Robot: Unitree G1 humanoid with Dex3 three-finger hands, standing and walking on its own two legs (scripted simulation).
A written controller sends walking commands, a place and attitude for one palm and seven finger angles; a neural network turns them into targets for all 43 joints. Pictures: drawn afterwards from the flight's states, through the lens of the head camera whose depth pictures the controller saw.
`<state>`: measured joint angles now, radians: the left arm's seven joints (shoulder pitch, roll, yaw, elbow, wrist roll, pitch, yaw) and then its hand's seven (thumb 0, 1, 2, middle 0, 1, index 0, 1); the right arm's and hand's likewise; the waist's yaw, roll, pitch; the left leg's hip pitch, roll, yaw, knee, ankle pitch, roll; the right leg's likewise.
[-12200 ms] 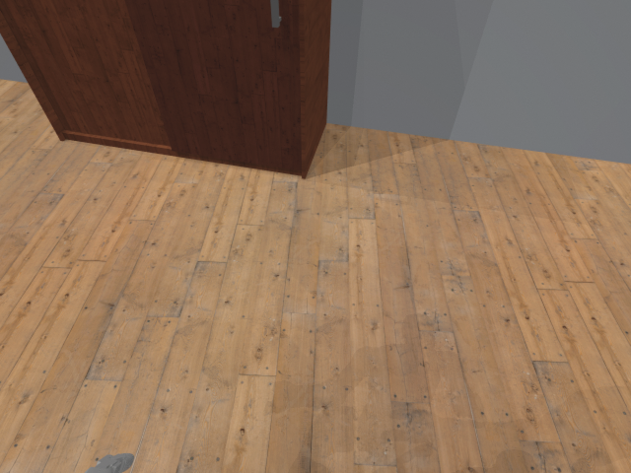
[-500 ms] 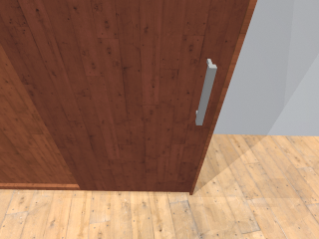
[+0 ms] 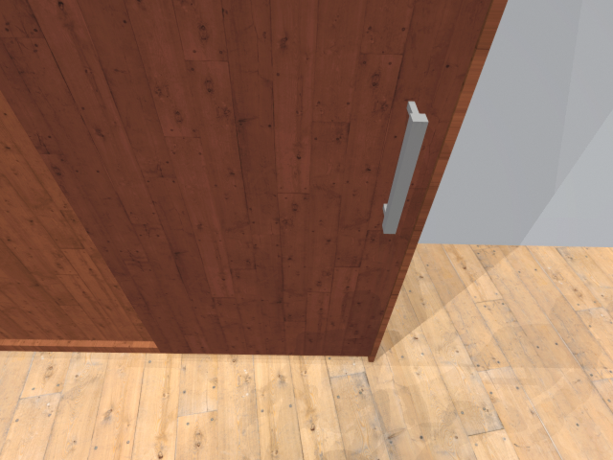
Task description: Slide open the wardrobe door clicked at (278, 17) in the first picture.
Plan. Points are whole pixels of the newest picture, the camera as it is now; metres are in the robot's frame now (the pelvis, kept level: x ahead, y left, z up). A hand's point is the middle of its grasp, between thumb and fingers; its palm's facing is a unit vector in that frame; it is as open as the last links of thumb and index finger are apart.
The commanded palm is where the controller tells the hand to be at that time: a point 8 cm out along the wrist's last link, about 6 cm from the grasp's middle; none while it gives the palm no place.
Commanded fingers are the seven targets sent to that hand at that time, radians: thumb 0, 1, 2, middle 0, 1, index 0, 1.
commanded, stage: look again from close up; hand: right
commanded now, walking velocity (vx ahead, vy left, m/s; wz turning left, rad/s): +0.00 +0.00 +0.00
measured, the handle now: (399, 173) +0.56 -0.12 +0.08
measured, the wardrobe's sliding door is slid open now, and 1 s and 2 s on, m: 0.00 0.00 0.00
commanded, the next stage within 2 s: none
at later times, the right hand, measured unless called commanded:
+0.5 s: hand out of the picture +0.05 -0.21 -0.16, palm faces -0.01 +0.96 -0.28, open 7.3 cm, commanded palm none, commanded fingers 0.00 -0.90 -0.90 0.20 0.30 0.20 0.30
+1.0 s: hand out of the picture +0.05 -0.21 -0.17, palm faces +0.00 +0.96 -0.26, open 7.4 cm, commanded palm none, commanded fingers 0.00 -0.90 -0.90 0.20 0.30 0.20 0.30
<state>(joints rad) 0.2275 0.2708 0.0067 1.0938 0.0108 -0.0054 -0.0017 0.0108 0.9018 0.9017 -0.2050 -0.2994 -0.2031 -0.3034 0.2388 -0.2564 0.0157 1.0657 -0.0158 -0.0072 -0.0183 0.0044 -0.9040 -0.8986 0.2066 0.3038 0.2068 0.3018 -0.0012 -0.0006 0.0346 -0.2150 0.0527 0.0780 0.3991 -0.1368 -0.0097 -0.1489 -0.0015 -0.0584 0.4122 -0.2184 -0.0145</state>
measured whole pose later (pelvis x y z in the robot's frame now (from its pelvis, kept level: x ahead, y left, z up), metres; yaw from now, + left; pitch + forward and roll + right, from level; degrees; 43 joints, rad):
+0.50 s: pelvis +0.01 +0.00 +0.00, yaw +0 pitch -3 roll +0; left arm 0.21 0.26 0.01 1.11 0.01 -0.01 0.00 0.01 0.90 0.90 -0.20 -0.30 -0.20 -0.30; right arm 0.22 -0.26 0.01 1.07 -0.02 -0.01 -0.02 0.00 -0.90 -0.90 0.21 0.30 0.21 0.30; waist 0.00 0.00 0.04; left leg -0.18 0.05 0.08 0.37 -0.14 -0.01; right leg -0.12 -0.01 -0.06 0.38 -0.22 -0.01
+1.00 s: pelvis +0.02 +0.00 +0.00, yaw +0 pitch -2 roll +0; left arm 0.21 0.25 0.00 1.12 0.01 -0.01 0.01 0.01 0.90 0.90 -0.20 -0.30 -0.20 -0.30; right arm 0.23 -0.24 0.01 1.09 -0.01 -0.01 -0.02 0.00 -0.90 -0.90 0.21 0.30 0.21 0.30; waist -0.01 0.00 0.04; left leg -0.17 0.04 0.08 0.36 -0.14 -0.01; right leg -0.10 -0.01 -0.06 0.36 -0.22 -0.01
